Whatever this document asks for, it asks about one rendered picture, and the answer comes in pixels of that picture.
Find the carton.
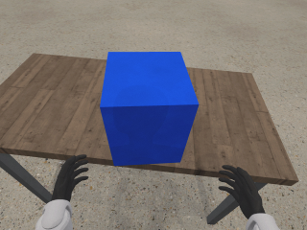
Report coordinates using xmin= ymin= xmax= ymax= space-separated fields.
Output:
xmin=100 ymin=52 xmax=199 ymax=166

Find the right robot forearm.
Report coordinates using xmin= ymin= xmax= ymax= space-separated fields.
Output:
xmin=246 ymin=213 xmax=280 ymax=230

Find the table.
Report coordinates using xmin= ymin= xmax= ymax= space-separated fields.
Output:
xmin=0 ymin=53 xmax=299 ymax=225

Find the left robot hand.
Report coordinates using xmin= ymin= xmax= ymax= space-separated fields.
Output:
xmin=51 ymin=154 xmax=89 ymax=202

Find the left robot forearm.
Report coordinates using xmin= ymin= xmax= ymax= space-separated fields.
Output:
xmin=35 ymin=199 xmax=73 ymax=230

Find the right robot hand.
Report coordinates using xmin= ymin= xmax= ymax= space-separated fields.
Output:
xmin=218 ymin=165 xmax=266 ymax=219

